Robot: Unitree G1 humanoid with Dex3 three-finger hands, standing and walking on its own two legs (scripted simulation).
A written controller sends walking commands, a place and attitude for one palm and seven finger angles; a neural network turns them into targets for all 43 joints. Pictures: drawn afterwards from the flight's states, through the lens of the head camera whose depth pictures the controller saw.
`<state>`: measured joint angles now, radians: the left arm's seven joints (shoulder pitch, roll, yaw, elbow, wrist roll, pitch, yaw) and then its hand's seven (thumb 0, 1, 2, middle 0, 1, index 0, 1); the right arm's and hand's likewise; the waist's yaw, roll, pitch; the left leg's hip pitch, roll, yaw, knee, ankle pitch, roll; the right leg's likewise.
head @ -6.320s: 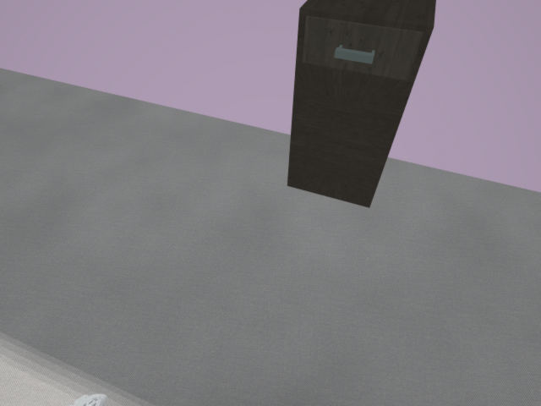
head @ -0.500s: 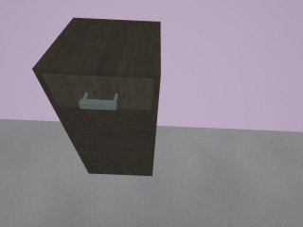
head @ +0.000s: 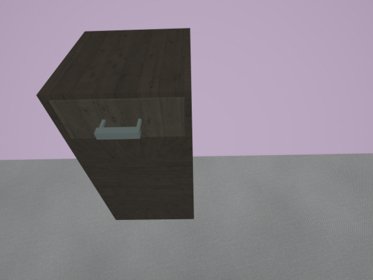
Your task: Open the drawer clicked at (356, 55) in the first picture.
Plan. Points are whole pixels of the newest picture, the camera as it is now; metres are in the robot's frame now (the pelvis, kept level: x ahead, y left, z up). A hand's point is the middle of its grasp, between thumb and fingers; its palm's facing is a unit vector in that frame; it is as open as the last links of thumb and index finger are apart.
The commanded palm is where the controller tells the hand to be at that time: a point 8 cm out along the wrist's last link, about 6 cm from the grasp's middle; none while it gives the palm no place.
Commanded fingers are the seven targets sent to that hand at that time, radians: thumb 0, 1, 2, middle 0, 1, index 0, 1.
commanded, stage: look again from close up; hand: left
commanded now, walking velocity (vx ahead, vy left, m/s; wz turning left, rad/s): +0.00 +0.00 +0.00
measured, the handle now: (119, 127) +0.54 +0.24 +0.00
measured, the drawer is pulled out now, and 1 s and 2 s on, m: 0.00 0.00 0.00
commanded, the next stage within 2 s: raise the hand with hooked fingers in 0.22 s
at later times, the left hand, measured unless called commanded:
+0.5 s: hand out of the picture +0.14 +0.18 -0.06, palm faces -0.09 -0.70 -0.71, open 7.5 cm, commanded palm +0.12 +0.20 -0.04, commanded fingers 0.00 0.67 0.80 -0.22 -0.45 -0.22 -0.45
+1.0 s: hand (94, 243) +0.20 +0.21 -0.01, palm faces +0.06 -0.07 -1.00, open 10.1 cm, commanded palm +0.17 +0.21 +0.04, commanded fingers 0.00 0.08 0.55 -0.26 -0.82 -0.26 -0.82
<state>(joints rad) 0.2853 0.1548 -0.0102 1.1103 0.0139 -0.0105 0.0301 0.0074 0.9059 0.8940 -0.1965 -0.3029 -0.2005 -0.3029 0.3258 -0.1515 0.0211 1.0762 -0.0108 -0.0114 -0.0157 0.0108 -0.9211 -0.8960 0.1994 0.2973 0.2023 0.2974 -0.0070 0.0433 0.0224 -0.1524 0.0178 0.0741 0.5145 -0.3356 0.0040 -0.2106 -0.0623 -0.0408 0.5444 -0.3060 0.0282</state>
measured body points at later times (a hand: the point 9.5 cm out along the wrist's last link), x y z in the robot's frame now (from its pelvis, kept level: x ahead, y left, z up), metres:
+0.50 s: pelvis -0.01 -0.03 -0.01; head -0.01 -0.06 +0.44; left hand +0.14 +0.22 -0.02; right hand +0.09 -0.28 -0.14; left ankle -0.03 +0.11 -0.73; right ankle -0.01 -0.14 -0.73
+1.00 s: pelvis -0.04 -0.04 -0.03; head -0.01 -0.06 +0.42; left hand +0.19 +0.21 +0.04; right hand +0.19 -0.22 -0.12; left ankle -0.04 +0.11 -0.73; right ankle -0.01 -0.14 -0.73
